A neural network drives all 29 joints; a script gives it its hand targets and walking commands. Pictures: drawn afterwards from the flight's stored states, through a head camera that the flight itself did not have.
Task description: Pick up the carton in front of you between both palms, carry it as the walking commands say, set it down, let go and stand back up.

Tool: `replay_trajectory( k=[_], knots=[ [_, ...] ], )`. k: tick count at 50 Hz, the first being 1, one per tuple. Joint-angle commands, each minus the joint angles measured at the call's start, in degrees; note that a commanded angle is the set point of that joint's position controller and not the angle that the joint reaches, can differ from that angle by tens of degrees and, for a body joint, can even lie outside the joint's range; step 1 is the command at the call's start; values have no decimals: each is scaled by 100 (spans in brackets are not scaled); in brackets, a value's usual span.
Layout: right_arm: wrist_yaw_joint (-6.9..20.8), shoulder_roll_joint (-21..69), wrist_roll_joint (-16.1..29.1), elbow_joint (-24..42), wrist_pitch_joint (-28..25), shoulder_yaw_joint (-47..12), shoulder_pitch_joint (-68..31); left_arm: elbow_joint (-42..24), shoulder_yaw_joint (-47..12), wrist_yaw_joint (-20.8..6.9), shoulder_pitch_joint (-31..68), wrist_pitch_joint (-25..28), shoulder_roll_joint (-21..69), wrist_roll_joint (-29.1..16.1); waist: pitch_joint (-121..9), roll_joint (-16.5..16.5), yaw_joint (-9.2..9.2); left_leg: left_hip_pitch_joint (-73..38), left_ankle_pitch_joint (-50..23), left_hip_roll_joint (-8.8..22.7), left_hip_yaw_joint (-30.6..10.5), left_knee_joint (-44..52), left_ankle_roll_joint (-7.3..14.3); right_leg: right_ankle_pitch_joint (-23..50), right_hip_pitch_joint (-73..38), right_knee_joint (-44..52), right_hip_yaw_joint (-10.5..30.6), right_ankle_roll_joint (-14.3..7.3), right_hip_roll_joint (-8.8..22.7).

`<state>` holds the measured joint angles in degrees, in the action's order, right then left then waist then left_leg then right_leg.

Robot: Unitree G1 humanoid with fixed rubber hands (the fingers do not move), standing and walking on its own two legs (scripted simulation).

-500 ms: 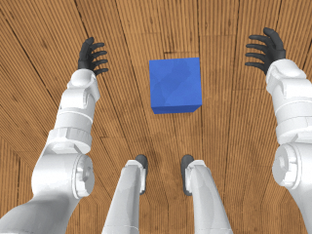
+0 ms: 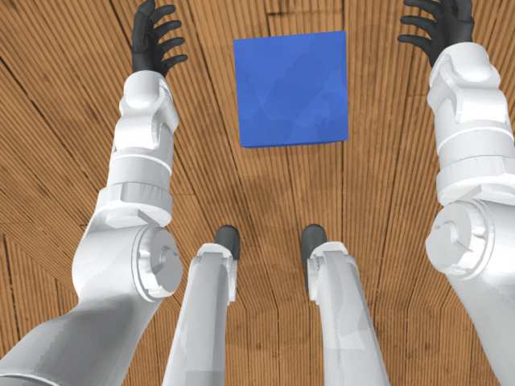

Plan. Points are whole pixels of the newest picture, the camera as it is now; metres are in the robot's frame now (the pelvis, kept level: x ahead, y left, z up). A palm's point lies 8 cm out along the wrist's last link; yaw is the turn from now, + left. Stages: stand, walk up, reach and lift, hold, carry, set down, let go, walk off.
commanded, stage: reach and lift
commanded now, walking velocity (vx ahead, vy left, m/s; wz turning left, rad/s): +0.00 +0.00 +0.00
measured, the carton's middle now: (288, 101) +0.52 -0.05 -0.48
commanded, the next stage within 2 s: none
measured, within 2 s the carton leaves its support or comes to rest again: leaves its support in 1.52 s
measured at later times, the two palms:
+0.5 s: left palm (193, 99) +0.51 +0.14 -0.37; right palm (383, 90) +0.51 -0.23 -0.37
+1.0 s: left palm (201, 98) +0.52 +0.14 -0.41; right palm (366, 91) +0.52 -0.21 -0.41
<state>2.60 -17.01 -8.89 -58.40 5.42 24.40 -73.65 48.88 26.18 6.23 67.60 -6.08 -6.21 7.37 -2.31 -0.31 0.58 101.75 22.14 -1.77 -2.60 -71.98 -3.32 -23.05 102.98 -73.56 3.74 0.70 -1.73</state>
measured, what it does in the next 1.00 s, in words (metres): lowers itself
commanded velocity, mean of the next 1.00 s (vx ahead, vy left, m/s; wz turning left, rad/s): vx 0.00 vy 0.00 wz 0.00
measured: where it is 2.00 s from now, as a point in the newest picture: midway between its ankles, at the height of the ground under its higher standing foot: (270, 272)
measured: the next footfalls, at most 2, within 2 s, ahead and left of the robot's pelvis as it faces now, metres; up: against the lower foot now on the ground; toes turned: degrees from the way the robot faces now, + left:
none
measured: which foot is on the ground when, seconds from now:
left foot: down 0.00-1.00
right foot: down 0.00-1.00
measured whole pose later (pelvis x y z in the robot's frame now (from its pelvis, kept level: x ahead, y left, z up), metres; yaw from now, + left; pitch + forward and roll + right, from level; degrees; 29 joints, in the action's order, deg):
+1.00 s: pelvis -0.05 +0.01 -0.24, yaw +1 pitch +37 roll +2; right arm -2.0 -26.5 9.5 -70.8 4.3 4.5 -93.8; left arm 64.4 9.5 8.9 90.6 -5.1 -16.5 -9.7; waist 25.4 -2.0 1.1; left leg 127.1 35.3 -4.1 -1.7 -125.7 -4.1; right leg -35.3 128.3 -127.1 3.5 1.8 -1.1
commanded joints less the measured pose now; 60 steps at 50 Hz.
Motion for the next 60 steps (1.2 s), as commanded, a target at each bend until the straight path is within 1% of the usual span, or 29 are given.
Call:
replay_trajectory(
  k=[1,6,8,11,13,15,16,17,18,21,24,27,28,30,31,32,35,39,41,44,50,53,55,56,58,59,60],
  knots=[
    [-119,-814,235,451,-198,-125,-1087,-489,-237,104,1123,187,-499,-159,-5594,54,130,-2070,-2718,-374,557,-830,-145,3299,-2724,-643,-319,170,-198],
    [-244,-1258,921,414,-223,-736,-1489,-465,-830,310,1500,122,-826,-740,-6346,13,149,-2229,-2693,-393,571,-1939,-181,2952,-2135,-1706,-443,214,-183],
    [-283,-1468,1181,432,-178,-989,-1783,-440,-1046,375,1740,55,-996,-999,-6597,65,154,-2327,-2530,-380,594,-2318,-173,2643,-1978,-2075,-513,235,-140],
    [-319,-1701,1488,476,-87,-1293,-2249,-468,-1266,436,2214,-67,-1209,-1310,-6729,169,121,-2264,-2047,-357,667,-2766,-147,2121,-1857,-2500,-585,226,-71],
    [-335,-1814,1597,467,-10,-1431,-2573,-436,-1355,459,2533,-157,-1317,-1460,-6727,272,115,-2116,-1650,-332,716,-2988,-124,1776,-1874,-2728,-620,214,-24],
    [-338,-1866,1654,351,74,-1536,-2832,-289,-1397,457,2794,-238,-1409,-1555,-6458,363,108,-1849,-1160,-297,750,-3167,-102,1331,-1795,-2912,-628,207,26],
    [-329,-1886,1698,233,111,-1608,-2973,-103,-1367,448,2959,-274,-1485,-1581,-6159,416,78,-1770,-769,-258,741,-3244,-61,803,-1482,-2926,-611,197,63],
    [-318,-1877,1698,73,133,-1646,-3059,32,-1356,435,2975,-287,-1447,-1575,-5846,415,21,-1456,-587,-244,777,-3314,-80,701,-1491,-3006,-587,186,76],
    [-305,-1841,1685,-38,145,-1682,-3103,140,-1335,420,3016,-274,-1469,-1570,-5674,449,27,-1254,-531,-234,775,-3408,-74,735,-1529,-3142,-568,189,86],
    [-312,-1897,1641,-331,114,-1698,-3273,442,-1319,364,3245,-193,-1581,-1540,-5283,383,101,-990,-448,-223,774,-3718,-61,729,-1412,-3440,-524,171,121],
    [-342,-1918,1618,-581,52,-1724,-3468,708,-1324,301,3509,-100,-1659,-1541,-4810,302,137,-750,-342,-203,766,-3993,-64,628,-1159,-3658,-473,154,161],
    [-364,-1916,1671,-695,-30,-1814,-3691,882,-1369,255,3721,9,-1736,-1594,-4600,261,131,-643,-409,-178,764,-4244,-70,707,-1110,-3896,-425,148,187],
    [-381,-1931,1684,-615,-66,-1797,-3799,887,-1399,248,3806,54,-1808,-1619,-4537,241,180,-677,-426,-172,740,-4310,-48,709,-982,-3954,-439,142,181],
    [-406,-2017,1756,-522,-146,-1800,-3926,879,-1472,253,3966,127,-1874,-1631,-4553,58,202,-855,-683,-161,746,-4481,-44,915,-877,-4081,-415,129,157],
    [-411,-2038,1812,-517,-173,-1831,-3947,836,-1521,265,4016,155,-1883,-1659,-4659,-20,191,-947,-829,-160,759,-4555,-50,1077,-942,-4160,-405,126,145],
    [-419,-2032,1859,-512,-190,-1878,-3960,763,-1532,275,4071,178,-1897,-1677,-4674,-39,137,-858,-865,-169,782,-4593,-48,1177,-1065,-4219,-372,115,140],
    [-462,-1908,1971,-535,-205,-2013,-3927,755,-1654,267,4086,206,-1916,-1779,-4761,89,147,-776,-1044,-184,812,-4713,-34,1550,-1466,-4349,-368,128,108],
    [-519,-1799,2005,-537,-206,-2055,-3760,828,-1782,256,3933,214,-1817,-1876,-5039,71,187,-978,-1332,-234,825,-4791,-37,1856,-1684,-4446,-406,117,59],
    [-514,-1750,1962,-641,-205,-2020,-3569,938,-1793,260,3751,207,-1705,-1873,-4942,36,218,-1020,-1382,-260,785,-4770,-43,1830,-1528,-4458,-433,105,44],
    [-482,-1665,1852,-736,-205,-1937,-3419,1038,-1697,254,3600,199,-1612,-1777,-4558,38,218,-904,-1305,-281,714,-4720,-43,1614,-1134,-4424,-448,109,47],
    [-460,-1601,1843,-681,-213,-1955,-3644,996,-1629,281,3794,187,-1548,-1678,-4284,59,160,-934,-1080,-294,661,-4634,-16,1176,-766,-4356,-483,118,63],
    [-432,-1337,1922,-643,-186,-2130,-3880,955,-1755,270,4029,155,-1277,-1706,-4176,72,145,-1004,-863,-321,679,-4584,4,939,-824,-4294,-490,97,37],
    [-375,-968,1909,-615,-139,-2238,-4041,932,-1797,237,4193,119,-925,-1657,-4039,69,148,-1069,-703,-364,694,-4554,20,789,-881,-4250,-498,82,-6],
    [-296,-596,1877,-612,-101,-2304,-4169,935,-1801,178,4301,90,-586,-1589,-3932,75,147,-1093,-621,-395,688,-4551,36,715,-881,-4241,-505,74,-38],
    [-87,227,1722,-642,-12,-2323,-4341,910,-1647,43,4499,37,17,-1290,-3725,78,41,-1119,-517,-447,699,-4573,65,622,-803,-4273,-510,82,-115],
    [166,1409,1713,-531,60,-2543,-4625,801,-1950,-210,4842,-37,1154,-1255,-3628,67,45,-1071,-509,-527,703,-4591,108,611,-783,-4280,-518,63,-189],
    [461,2495,1649,-494,131,-2652,-4860,801,-2096,-509,5158,-125,2248,-1198,-3467,64,69,-1009,-497,-588,731,-4624,122,622,-686,-4341,-539,51,-244]
  ],
)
